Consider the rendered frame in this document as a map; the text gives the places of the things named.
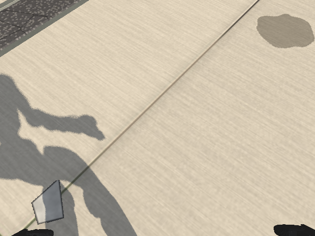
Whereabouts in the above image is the robot right hand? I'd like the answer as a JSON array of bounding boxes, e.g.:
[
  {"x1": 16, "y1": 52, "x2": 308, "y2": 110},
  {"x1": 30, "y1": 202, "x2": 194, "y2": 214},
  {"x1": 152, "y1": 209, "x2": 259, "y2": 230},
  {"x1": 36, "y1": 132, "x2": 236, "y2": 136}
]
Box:
[{"x1": 274, "y1": 224, "x2": 315, "y2": 236}]

